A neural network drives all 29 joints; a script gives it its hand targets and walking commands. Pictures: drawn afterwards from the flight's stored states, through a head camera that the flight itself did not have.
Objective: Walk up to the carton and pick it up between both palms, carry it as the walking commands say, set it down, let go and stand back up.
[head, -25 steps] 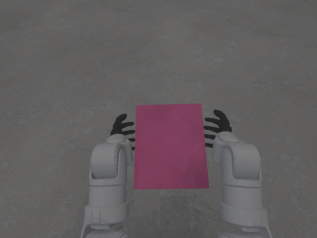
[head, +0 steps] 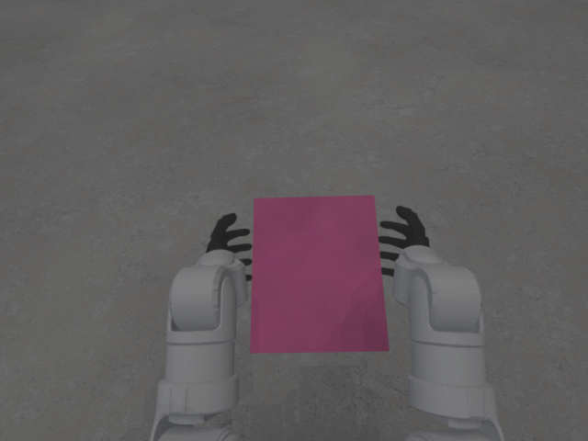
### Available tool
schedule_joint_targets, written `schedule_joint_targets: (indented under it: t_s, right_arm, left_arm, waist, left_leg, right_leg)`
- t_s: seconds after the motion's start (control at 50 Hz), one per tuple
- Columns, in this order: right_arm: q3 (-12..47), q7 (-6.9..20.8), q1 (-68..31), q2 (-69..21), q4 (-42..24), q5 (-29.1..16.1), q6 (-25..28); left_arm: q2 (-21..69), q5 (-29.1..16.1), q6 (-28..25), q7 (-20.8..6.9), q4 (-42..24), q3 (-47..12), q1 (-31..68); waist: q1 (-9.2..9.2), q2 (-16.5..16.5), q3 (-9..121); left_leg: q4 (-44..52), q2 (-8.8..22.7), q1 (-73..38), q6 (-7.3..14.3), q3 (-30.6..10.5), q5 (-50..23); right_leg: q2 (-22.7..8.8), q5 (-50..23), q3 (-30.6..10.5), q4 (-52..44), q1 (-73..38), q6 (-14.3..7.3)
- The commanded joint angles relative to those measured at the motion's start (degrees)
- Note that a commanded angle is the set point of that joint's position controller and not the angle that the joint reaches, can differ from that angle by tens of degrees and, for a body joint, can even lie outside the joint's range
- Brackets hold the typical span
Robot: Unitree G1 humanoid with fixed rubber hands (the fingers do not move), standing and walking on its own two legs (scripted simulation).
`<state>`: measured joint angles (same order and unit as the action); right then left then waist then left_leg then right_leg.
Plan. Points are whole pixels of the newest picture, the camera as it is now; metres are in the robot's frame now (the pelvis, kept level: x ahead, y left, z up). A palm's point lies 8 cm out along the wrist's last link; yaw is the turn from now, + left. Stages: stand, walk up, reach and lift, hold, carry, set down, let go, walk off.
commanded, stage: carry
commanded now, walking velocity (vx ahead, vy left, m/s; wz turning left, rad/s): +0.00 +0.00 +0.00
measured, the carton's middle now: (314, 282) +0.35 +0.01 +0.00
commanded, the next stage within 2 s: hold in 1.24 s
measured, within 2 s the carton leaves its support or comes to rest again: neither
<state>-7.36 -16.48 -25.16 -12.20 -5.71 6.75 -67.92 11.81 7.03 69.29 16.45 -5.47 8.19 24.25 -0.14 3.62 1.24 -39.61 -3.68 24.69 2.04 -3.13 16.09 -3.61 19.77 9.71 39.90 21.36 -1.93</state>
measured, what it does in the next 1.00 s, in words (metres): stands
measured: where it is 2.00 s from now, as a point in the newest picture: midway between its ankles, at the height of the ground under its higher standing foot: outside the picture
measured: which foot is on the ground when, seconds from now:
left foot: down 0.00-1.00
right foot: down 0.00-1.00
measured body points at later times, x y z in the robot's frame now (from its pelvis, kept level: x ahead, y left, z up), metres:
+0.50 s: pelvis +0.00 +0.00 +0.00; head +0.01 -0.02 +0.45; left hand +0.32 +0.12 +0.09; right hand +0.33 -0.12 +0.09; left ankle +0.05 +0.10 -0.72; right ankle +0.02 -0.10 -0.72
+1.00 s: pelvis +0.00 +0.00 +0.00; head +0.00 -0.01 +0.45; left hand +0.32 +0.12 +0.09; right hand +0.32 -0.12 +0.09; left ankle +0.05 +0.10 -0.72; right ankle +0.02 -0.10 -0.72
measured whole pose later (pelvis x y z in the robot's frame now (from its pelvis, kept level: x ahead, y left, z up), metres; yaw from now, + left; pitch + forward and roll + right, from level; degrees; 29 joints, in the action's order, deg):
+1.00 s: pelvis +0.00 +0.00 +0.00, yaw +0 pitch +1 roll +0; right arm -8.1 -14.6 -25.2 -12.2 -3.5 9.0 -64.9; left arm 11.8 7.0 68.2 15.5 -3.2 8.1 24.3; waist -0.1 2.2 1.3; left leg -39.6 -3.7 24.7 2.0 -3.2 15.7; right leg -3.6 19.4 9.7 39.9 21.4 -1.9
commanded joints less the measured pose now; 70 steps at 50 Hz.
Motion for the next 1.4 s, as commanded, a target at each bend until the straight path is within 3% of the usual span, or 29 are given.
schedule_joint_targets:
  t_s: [0.0, 0.06, 0.08, 0.14, 0.2, 0.24, 0.28, 0.32, 0.38, 0.44, 0.52, 0.54, 0.62, 0.7, 0.74, 0.88, 0.94, 1.0, 1.08, 1.14, 1.22, 1.24, 1.26, 1.28, 1.3, 1.32, 1.34, 1.36, 1.38]
  right_arm:
    - [26.6, 13.6, -18.2, -60.4, 4.0, -16.7, 1.1]
    - [28.0, 13.7, -19.5, -61.4, 2.4, -17.1, 1.6]
    - [27.7, 13.8, -18.4, -61.4, 2.9, -17.0, 1.5]
    - [27.1, 14.2, -17.7, -60.9, 3.4, -17.0, 1.8]
    - [26.6, 14.3, -17.2, -61.0, 3.9, -16.9, 2.1]
    - [26.7, 14.5, -17.3, -61.1, 4.2, -17.0, 2.0]
    - [26.9, 14.5, -17.1, -61.4, 4.9, -16.7, 2.0]
    - [27.6, 14.6, -17.3, -61.9, 3.9, -16.6, 2.1]
    - [27.1, 14.5, -16.6, -61.3, 4.3, -15.8, 2.1]
    - [27.4, 15.1, -16.6, -61.9, 5.1, -16.6, 2.1]
    - [26.9, 15.2, -16.1, -61.8, 5.7, -16.4, 2.3]
    - [27.1, 15.2, -16.7, -62.2, 5.2, -16.3, 2.3]
    - [27.1, 15.5, -15.7, -61.8, 5.1, -16.2, 2.4]
    - [27.9, 15.5, -16.3, -61.6, 4.2, -16.0, 2.7]
    - [27.4, 15.6, -17.4, -61.9, 5.0, -15.8, 3.1]
    - [25.4, 15.9, -15.4, -60.9, 8.5, -14.8, 3.8]
    - [26.8, 16.1, -17.0, -61.3, 6.8, -15.3, 4.1]
    - [26.2, 16.2, -17.0, -61.1, 7.7, -15.1, 4.2]
    - [26.2, 16.4, -16.3, -61.3, 9.0, -14.5, 4.4]
    - [25.2, 16.8, -16.2, -60.2, 11.4, -13.7, 5.4]
    - [25.9, 17.0, -18.3, -59.7, 11.2, -14.0, 6.9]
    - [5.8, 19.5, 1.9, -43.6, 31.3, 5.6, 12.8]
    - [8.2, 20.2, 3.4, -45.9, 47.6, 3.3, 17.5]
    - [15.5, 21.7, 0.1, -50.1, 37.7, -0.8, 22.4]
    - [22.3, 23.1, -3.0, -55.8, 32.0, -4.3, 25.4]
    - [27.4, 24.4, -9.8, -60.8, 25.9, -6.7, 27.2]
    - [31.8, 24.8, -17.1, -64.5, 19.9, -9.5, 27.9]
    - [32.1, 24.4, -19.3, -66.7, 16.9, -10.7, 27.9]
    - [31.3, 24.3, -18.4, -66.8, 18.3, -10.7, 28.2]
  left_arm:
    - [58.5, -20.7, -3.1, -13.5, -6.2, -28.5, 29.8]
    - [59.1, -21.0, -3.7, -13.9, -6.5, -28.4, 30.2]
    - [58.7, -20.9, -3.8, -13.9, -7.1, -28.4, 30.1]
    - [58.6, -20.3, -3.9, -13.8, -7.1, -28.7, 29.0]
    - [58.4, -20.6, -4.1, -13.8, -8.3, -29.3, 30.0]
    - [58.6, -20.2, -3.8, -14.0, -7.4, -29.8, 29.7]
    - [58.2, -20.2, -4.1, -13.9, -7.8, -29.7, 30.4]
    - [58.9, -20.7, -4.3, -14.2, -7.5, -29.5, 30.7]
    - [59.0, -20.2, -4.1, -14.5, -6.0, -29.3, 29.4]
    - [58.8, -19.8, -4.3, -14.5, -6.7, -29.7, 29.8]
    - [59.0, -19.5, -4.2, -14.4, -6.4, -29.7, 29.2]
    - [59.0, -20.1, -4.3, -14.5, -7.3, -30.3, 30.9]
    - [59.1, -20.0, -4.4, -14.8, -7.0, -30.4, 29.9]
    - [59.1, -19.4, -4.6, -15.0, -5.4, -29.6, 28.7]
    - [59.0, -19.1, -5.0, -15.0, -5.4, -29.4, 30.2]
    - [57.7, -18.3, -5.7, -15.0, -3.9, -28.6, 29.6]
    - [58.4, -18.8, -5.8, -15.3, -4.6, -29.4, 30.5]
    - [58.4, -18.2, -5.9, -15.2, -3.7, -29.1, 30.4]
    - [57.9, -18.5, -6.3, -15.4, -4.2, -29.3, 31.7]
    - [56.0, -17.3, -7.3, -15.7, -2.0, -28.0, 31.8]
    - [55.7, -16.9, -8.9, -16.0, -0.1, -26.5, 31.3]
    - [43.2, -0.6, -15.8, -18.1, 20.0, -10.2, 11.2]
    - [45.8, -2.6, -19.7, -19.1, 30.6, -16.0, 10.9]
    - [49.4, -8.0, -24.8, -20.4, 17.9, -24.4, 17.6]
    - [53.1, -11.3, -27.6, -21.9, 10.7, -30.6, 21.1]
    - [58.1, -14.1, -29.0, -23.4, 6.8, -34.7, 27.0]
    - [61.6, -15.2, -29.8, -24.2, 6.1, -36.4, 31.3]
    - [62.4, -16.1, -30.5, -25.1, 2.9, -39.2, 35.6]
    - [63.0, -16.4, -31.1, -26.1, 3.4, -41.6, 37.2]
  waist:
    - [-0.55, -3.8, 26.4]
    - [-0.57, -8.8, 26.9]
    - [-0.50, -8.7, 26.8]
    - [-0.35, -4.3, 27.9]
    - [-0.50, 0.3, 28.7]
    - [-0.52, 1.3, 27.4]
    - [-0.58, -0.7, 26.8]
    - [-0.57, -4.8, 28.2]
    - [-0.49, -7.7, 26.4]
    - [-0.33, -4.5, 27.2]
    - [-0.40, 0.1, 27.6]
    - [-0.58, -1.4, 26.5]
    - [-0.60, -1.2, 27.6]
    - [-0.56, -7.1, 27.3]
    - [-0.44, -5.8, 27.8]
    - [-0.48, -1.9, 27.6]
    - [-0.53, -3.0, 26.4]
    - [-0.52, 0.4, 26.0]
    - [-0.48, -2.9, 24.6]
    - [-0.52, -4.3, 25.1]
    - [-0.44, -5.9, 26.8]
    - [4.04, -7.2, 6.7]
    - [4.78, -5.6, 11.1]
    - [4.34, -3.8, 19.2]
    - [3.00, -1.6, 27.6]
    - [2.80, -1.5, 35.7]
    - [1.55, -3.9, 43.3]
    - [3.94, -4.2, 49.1]
    - [7.00, -3.2, 44.8]
  left_leg:
    - [7.3, 8.7, -2.8, 2.6, -10.6, -17.9]
    - [3.2, 6.2, 0.4, 1.3, -7.3, -16.4]
    - [3.0, 5.5, 0.9, 1.0, -6.2, -14.0]
    - [4.8, 7.1, -2.9, 1.2, -8.2, -20.9]
    - [7.3, 9.2, -6.3, 2.7, -11.6, -25.2]
    - [8.7, 10.0, -5.6, 3.7, -13.4, -23.3]
    - [8.0, 9.2, -4.0, 3.4, -12.0, -21.5]
    - [5.6, 8.0, -3.2, 2.6, -9.4, -21.7]
    - [3.1, 5.8, 0.2, 1.7, -7.3, -16.5]
    - [5.1, 7.1, -2.5, 1.3, -8.7, -21.1]
    - [7.4, 9.0, -4.8, 2.7, -11.9, -23.5]
    - [7.4, 9.1, -4.6, 3.0, -11.4, -24.0]
    - [7.0, 8.3, -3.2, 2.6, -10.7, -21.3]
    - [4.1, 6.7, -1.4, 1.1, -7.9, -20.2]
    - [3.6, 7.0, -2.0, 1.0, -7.5, -21.3]
    - [6.2, 7.9, -3.0, 2.1, -10.0, -20.2]
    - [7.0, 8.2, -1.8, 2.0, -10.5, -19.7]
    - [8.3, 8.9, -2.8, 2.6, -12.1, -20.5]
    - [9.3, 8.6, -0.8, 2.4, -12.0, -14.9]
    - [7.2, 7.5, 0.1, 1.4, -10.0, -17.1]
    - [5.1, 6.4, -0.6, 1.2, -7.9, -16.4]
    - [14.8, 0.1, -10.8, -0.7, -5.9, -4.8]
    - [14.5, -0.2, -12.0, -2.0, -6.0, -10.1]
    - [12.7, 0.5, -15.3, -2.9, -6.9, -18.5]
    - [11.6, 0.2, -16.8, -2.9, -7.2, -26.0]
    - [10.9, 0.1, -19.8, -3.4, -7.7, -33.1]
    - [9.7, 0.0, -21.2, -3.5, -8.0, -37.2]
    - [9.3, -0.9, -23.5, -3.1, -8.3, -37.0]
    - [9.3, -1.0, -21.9, -3.2, -8.8, -34.2]
  right_leg:
    - [-5.0, -5.7, -8.4, -4.3, -11.7, -2.0]
    - [-8.8, -13.8, -11.6, -7.0, -15.4, -3.9]
    - [-9.6, -14.4, -11.9, -7.7, -15.5, -4.3]
    - [-7.7, -15.7, -9.0, -4.2, -13.7, -3.1]
    - [-4.4, -8.0, -6.5, -1.4, -10.4, -1.3]
    - [-3.0, -3.5, -6.0, -1.1, -9.6, -1.0]
    - [-3.2, -3.8, -6.4, -3.3, -11.7, -1.3]
    - [-5.3, -9.6, -8.0, -4.5, -13.7, -2.2]
    - [-8.3, -13.3, -11.0, -7.1, -14.3, -3.8]
    - [-7.2, -13.1, -8.8, -4.4, -13.7, -3.2]
    - [-4.0, -6.8, -6.8, -1.9, -11.0, -1.8]
    - [-3.8, -6.4, -6.6, -2.3, -10.7, -1.6]
    - [-4.2, -6.4, -7.2, -3.6, -13.2, -2.0]
    - [-7.4, -16.0, -9.6, -5.3, -15.3, -3.6]
    - [-7.7, -18.2, -9.7, -4.9, -15.4, -3.7]
    - [-5.2, -9.3, -7.9, -3.8, -13.2, -2.4]
    - [-4.6, -7.6, -7.7, -4.1, -13.2, -2.4]
    - [-3.5, -5.2, -7.3, -2.7, -11.6, -2.2]
    - [-3.2, -1.4, -7.5, -4.9, -12.4, -2.1]
    - [-5.4, -7.7, -9.3, -5.5, -13.7, -2.8]
    - [-6.8, -10.2, -9.9, -6.7, -14.8, -3.4]
    - [5.3, -10.4, -13.9, -15.3, -13.0, 0.3]
    - [6.3, -16.2, -14.2, -13.3, -15.6, 0.7]
    - [7.1, -22.3, -16.0, -11.3, -15.5, 1.1]
    - [7.6, -29.3, -16.7, -10.3, -18.3, 1.4]
    - [7.8, -33.7, -17.1, -9.7, -19.9, 2.2]
    - [7.8, -37.6, -17.2, -8.4, -23.6, 2.9]
    - [7.8, -43.1, -17.0, -7.9, -27.5, 2.7]
    - [7.4, -42.9, -17.0, -7.3, -25.2, 2.3]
